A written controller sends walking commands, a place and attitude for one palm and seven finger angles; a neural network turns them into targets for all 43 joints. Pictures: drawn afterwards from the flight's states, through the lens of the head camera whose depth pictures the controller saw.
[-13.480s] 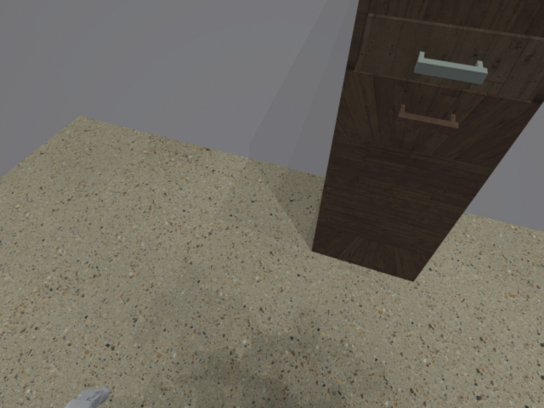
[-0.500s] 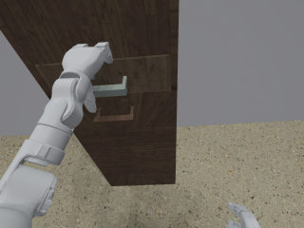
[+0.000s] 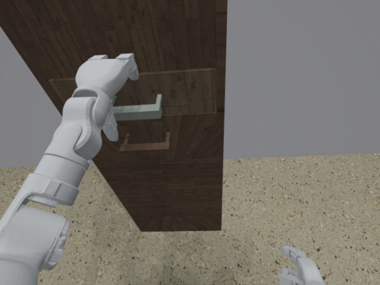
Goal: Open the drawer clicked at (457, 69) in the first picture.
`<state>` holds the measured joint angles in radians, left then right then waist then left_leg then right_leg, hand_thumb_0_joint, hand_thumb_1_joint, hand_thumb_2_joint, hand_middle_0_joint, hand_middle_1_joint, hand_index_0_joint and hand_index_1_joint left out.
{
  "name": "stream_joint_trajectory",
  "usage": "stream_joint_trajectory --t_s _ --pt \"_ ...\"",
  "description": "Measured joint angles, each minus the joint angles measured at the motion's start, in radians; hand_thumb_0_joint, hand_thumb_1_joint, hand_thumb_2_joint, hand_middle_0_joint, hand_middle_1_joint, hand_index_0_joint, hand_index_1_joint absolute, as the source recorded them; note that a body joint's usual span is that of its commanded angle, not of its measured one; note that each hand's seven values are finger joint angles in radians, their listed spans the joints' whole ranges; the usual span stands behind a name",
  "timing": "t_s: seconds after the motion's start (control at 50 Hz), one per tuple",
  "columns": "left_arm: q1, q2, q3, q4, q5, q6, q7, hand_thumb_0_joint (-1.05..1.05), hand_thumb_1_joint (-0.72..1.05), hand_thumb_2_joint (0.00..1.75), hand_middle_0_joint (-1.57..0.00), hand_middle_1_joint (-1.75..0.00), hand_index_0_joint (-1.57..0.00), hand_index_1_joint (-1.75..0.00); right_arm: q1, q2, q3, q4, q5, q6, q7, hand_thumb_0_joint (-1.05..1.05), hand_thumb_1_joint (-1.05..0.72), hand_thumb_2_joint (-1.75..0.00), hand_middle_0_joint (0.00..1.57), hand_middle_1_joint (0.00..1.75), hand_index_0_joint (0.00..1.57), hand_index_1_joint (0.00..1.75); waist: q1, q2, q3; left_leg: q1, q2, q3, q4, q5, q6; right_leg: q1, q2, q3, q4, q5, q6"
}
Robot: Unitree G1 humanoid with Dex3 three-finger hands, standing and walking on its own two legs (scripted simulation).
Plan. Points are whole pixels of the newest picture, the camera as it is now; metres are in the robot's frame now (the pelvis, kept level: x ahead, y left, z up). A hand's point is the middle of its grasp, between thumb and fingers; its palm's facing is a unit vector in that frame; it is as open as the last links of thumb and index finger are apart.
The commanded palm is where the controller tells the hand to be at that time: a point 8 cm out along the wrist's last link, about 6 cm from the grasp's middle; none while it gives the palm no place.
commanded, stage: lower the fingers behind the handle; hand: left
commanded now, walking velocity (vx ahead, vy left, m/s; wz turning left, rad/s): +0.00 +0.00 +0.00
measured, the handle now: (133, 106) +0.48 +0.17 +0.13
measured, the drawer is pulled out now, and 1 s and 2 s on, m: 0.00 0.00 0.00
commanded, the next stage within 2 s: close the thumb around the handle in 1.56 s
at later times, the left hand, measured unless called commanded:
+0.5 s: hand (119, 111) +0.43 +0.18 +0.16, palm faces +0.06 -0.03 -1.00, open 13.9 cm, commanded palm +0.40 +0.19 +0.22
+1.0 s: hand (122, 124) +0.42 +0.19 +0.12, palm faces +0.03 -0.03 -1.00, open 13.9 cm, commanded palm +0.40 +0.20 +0.19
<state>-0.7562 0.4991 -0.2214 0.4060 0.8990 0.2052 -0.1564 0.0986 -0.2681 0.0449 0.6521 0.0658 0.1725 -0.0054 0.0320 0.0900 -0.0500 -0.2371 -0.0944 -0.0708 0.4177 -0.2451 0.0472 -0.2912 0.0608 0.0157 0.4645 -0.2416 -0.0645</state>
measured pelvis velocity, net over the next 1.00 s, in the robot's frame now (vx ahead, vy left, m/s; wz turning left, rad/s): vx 0.01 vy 0.01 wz -0.01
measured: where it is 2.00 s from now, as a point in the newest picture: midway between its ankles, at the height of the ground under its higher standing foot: outside the picture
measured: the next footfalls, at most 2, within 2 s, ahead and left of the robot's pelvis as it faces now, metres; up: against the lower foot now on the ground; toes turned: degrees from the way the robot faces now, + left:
none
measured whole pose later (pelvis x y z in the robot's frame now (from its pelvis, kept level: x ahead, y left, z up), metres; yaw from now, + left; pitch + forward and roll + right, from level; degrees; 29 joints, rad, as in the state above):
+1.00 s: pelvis +0.01 +0.01 +0.00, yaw -1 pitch +6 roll +1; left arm -0.58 0.43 -0.22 0.38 0.93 0.15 -0.02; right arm 0.14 -0.26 0.01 0.66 0.05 0.19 -0.01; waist 0.04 0.08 -0.06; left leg -0.28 -0.10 -0.05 0.47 -0.29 0.06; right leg -0.34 0.06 0.03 0.51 -0.27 -0.05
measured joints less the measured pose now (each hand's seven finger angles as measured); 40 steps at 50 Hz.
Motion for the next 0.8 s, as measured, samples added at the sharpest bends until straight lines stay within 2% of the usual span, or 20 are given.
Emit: stream_joint_trajectory --t_s 0.12,0.26,0.36,0.48,0.8 --pt "0.009 -0.013 0.0 -0.004 -0.003 -0.03 -0.007 0.0 -0.49 0.3 -0.32 -1.2 -0.32 -1.2 0.02 0.0 -0.004 -0.008 -0.002 0.005 -0.001 0.01 -0.91 -0.9 0.2 0.3 0.2 0.3 0.0 -0.004 -0.002 -0.006 -0.002 0.002 0.006 -0.005 0.003 -0.006 -0.002 0.001 0.006 -0.005 0.003" --pt "0.071 -0.02 0.013 -0.043 -0.001 -0.062 0.033 0.0 -0.49 0.3 -0.32 -1.2 -0.32 -1.2 0.04 -0.005 -0.015 -0.002 -0.009 0.009 0.002 0.01 -0.91 -0.9 0.2 0.3 0.2 0.3 -0.001 -0.007 -0.001 -0.014 -0.001 0.013 0.014 -0.013 0.007 -0.015 0.0 0.011 0.012 -0.009 0.006" --pt "0.099 -0.024 0.013 -0.059 0.007 -0.046 0.067 0.0 -0.49 0.3 -0.32 -1.2 -0.32 -1.2 0.047 -0.008 -0.023 0.01 -0.008 0.01 0.006 0.01 -0.91 -0.9 0.2 0.3 0.2 0.3 0.002 -0.004 -0.002 -0.017 -0.003 0.016 0.015 -0.016 0.009 -0.019 -0.001 0.015 0.013 -0.011 0.009" --pt "0.101 -0.038 -0.004 -0.042 0.01 -0.024 0.079 0.0 -0.49 0.3 -0.32 -1.2 -0.32 -1.2 0.042 -0.004 -0.02 0.017 -0.005 0.01 0.003 0.01 -0.91 -0.9 0.2 0.3 0.2 0.3 0.004 -0.003 -0.004 -0.019 -0.006 0.013 0.018 -0.018 0.012 -0.019 -0.005 0.011 0.015 -0.015 0.012" --pt "0.144 -0.053 0.008 -0.022 0.027 -0.057 0.111 0.0 -0.49 0.3 -0.32 -1.2 -0.32 -1.2 0.033 0.007 -0.021 0.002 -0.012 0.012 -0.004 0.01 -0.91 -0.9 0.2 0.3 0.2 0.3 0.004 -0.012 -0.011 -0.034 -0.004 0.019 0.036 -0.033 0.013 -0.033 -0.001 0.016 0.029 -0.026 0.012"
